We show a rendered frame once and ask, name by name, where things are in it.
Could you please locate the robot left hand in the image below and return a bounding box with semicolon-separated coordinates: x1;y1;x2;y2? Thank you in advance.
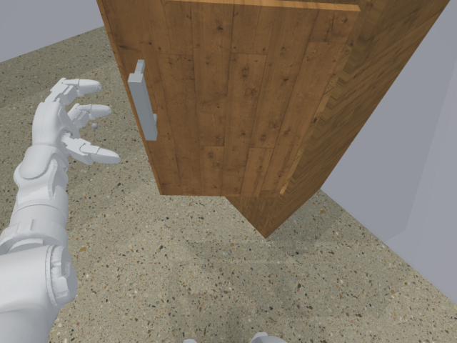
32;78;121;165

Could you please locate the left robot upper arm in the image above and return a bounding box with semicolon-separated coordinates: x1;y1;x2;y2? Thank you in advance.
0;244;78;343

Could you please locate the robot left forearm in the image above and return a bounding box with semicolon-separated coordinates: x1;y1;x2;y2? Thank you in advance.
0;144;69;255

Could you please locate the handle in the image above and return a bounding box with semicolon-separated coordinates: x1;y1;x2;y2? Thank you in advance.
128;59;158;141

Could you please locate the right robot shin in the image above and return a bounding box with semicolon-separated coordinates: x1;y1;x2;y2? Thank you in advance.
250;332;268;342

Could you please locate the cupboard door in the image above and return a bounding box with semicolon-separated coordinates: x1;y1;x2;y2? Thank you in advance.
96;0;361;197

